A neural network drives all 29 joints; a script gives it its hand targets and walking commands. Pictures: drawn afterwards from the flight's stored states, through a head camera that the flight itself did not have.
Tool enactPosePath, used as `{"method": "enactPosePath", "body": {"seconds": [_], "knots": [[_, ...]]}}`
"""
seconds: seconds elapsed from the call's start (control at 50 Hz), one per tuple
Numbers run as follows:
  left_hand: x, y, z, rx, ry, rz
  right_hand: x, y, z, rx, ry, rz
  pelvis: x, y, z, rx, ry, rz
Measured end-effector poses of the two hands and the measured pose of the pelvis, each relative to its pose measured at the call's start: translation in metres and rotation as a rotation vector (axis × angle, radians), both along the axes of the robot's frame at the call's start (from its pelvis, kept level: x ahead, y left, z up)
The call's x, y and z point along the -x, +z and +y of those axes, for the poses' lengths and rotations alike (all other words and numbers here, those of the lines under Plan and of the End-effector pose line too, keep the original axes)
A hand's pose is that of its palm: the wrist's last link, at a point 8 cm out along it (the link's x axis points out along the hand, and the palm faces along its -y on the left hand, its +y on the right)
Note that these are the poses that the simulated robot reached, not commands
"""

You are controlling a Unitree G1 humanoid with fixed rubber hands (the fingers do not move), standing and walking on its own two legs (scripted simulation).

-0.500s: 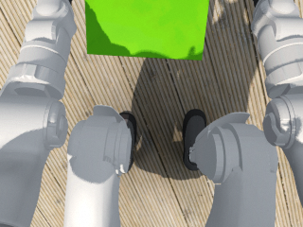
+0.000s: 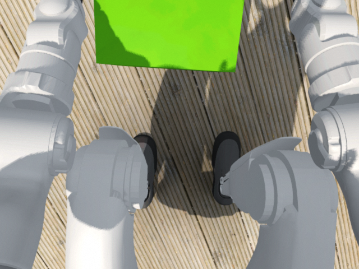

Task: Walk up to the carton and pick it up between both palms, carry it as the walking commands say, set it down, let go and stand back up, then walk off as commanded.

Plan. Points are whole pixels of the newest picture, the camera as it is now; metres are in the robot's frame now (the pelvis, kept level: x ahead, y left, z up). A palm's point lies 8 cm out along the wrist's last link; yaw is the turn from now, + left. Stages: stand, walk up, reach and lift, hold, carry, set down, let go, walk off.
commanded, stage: reach and lift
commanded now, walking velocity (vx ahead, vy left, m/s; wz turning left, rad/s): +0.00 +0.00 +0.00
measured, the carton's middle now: out of the picture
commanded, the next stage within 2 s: none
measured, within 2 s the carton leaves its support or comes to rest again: leaves its support in 1.12 s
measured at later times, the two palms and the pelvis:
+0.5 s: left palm out of the picture +0.53 +0.20 -0.18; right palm out of the picture +0.56 -0.12 -0.17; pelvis +0.00 +0.01 +0.01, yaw +1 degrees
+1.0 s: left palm out of the picture +0.53 +0.20 -0.18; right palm out of the picture +0.56 -0.12 -0.17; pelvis +0.01 +0.00 +0.00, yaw +1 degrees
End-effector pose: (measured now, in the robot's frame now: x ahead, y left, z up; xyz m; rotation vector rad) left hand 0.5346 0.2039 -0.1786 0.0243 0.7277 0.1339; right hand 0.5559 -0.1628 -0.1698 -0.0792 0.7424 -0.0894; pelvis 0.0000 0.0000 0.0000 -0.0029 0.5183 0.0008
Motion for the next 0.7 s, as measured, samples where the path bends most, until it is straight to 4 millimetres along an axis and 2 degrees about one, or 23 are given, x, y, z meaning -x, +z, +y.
{"method": "enactPosePath", "body": {"seconds": [0.14, 0.28, 0.42, 0.7], "knots": [[0.005, 0.000, -0.002, 0.001, 0.019, 0.025, 0.007, -0.005, 0.011, -0.007, 0.023, 0.035, 0.002, 0.002, 0.001, -0.003, 0.002, 0.012], [0.005, -0.001, -0.002, -0.008, 0.025, 0.024, -0.007, 0.003, 0.045, -0.052, 0.064, -0.018, 0.003, 0.005, 0.003, -0.002, 0.007, 0.011], [0.003, -0.001, -0.002, -0.035, 0.007, 0.024, -0.001, -0.006, 0.046, -0.055, 0.042, 0.015, 0.002, 0.008, 0.005, 0.001, 0.016, 0.021], [0.000, 0.000, -0.003, -0.024, -0.018, 0.059, -0.002, -0.003, 0.044, -0.045, 0.076, 0.045, -0.001, -0.001, 0.003, -0.004, 0.013, 0.005]]}}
